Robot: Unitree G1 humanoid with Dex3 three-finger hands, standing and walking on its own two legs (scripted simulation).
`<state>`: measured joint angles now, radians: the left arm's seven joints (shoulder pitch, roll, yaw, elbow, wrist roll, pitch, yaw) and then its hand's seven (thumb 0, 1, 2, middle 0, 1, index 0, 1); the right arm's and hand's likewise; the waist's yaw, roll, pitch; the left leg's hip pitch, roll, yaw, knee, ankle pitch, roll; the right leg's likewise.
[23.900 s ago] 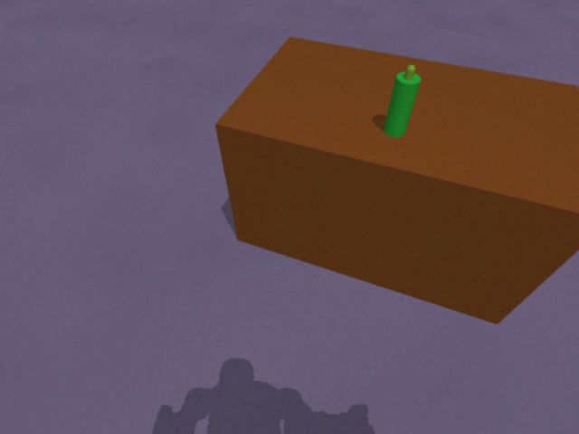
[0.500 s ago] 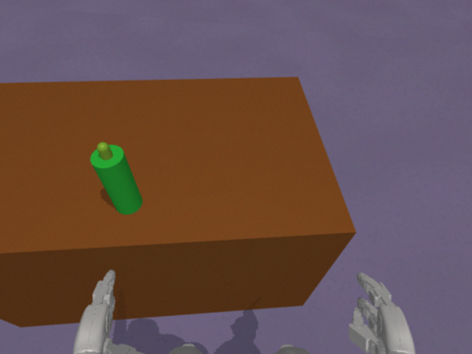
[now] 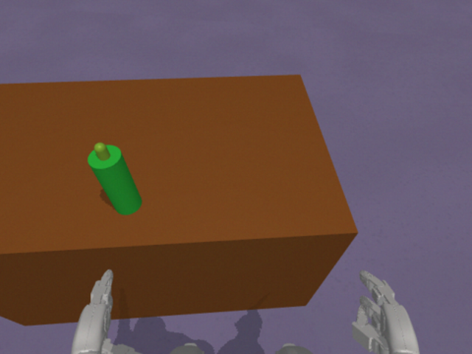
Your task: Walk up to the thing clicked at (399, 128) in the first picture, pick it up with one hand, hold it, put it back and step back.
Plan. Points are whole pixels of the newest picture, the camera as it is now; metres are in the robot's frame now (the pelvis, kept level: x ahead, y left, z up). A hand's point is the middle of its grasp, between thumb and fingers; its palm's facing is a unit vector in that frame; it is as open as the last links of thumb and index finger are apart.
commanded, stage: home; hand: left
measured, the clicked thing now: (115, 177) +0.46 +0.27 -0.02
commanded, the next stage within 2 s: stand in 1.70 s
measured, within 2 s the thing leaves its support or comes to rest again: neither
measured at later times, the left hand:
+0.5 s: hand (133, 330) +0.17 +0.18 -0.05, palm faces +0.12 -0.97 -0.23, open 17.5 cm
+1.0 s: hand (130, 332) +0.17 +0.18 -0.05, palm faces +0.12 -0.97 -0.23, open 17.5 cm
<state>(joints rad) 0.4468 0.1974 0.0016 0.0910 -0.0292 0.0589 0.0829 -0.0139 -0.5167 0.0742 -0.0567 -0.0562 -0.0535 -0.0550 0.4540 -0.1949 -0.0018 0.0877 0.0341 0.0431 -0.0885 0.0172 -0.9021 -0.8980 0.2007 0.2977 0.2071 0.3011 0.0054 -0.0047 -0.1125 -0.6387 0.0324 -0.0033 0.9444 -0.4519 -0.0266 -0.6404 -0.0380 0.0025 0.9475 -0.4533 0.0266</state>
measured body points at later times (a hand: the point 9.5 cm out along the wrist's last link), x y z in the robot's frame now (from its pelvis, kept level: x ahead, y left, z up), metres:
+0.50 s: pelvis +0.00 +0.00 +0.00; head +0.02 +0.00 +0.45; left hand +0.16 +0.23 -0.03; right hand +0.16 -0.23 -0.03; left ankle +0.01 +0.14 -0.69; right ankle +0.01 -0.14 -0.69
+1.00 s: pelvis +0.00 +0.00 +0.00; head +0.02 +0.00 +0.44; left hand +0.16 +0.23 -0.03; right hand +0.16 -0.23 -0.03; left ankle +0.01 +0.14 -0.69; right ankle +0.01 -0.13 -0.69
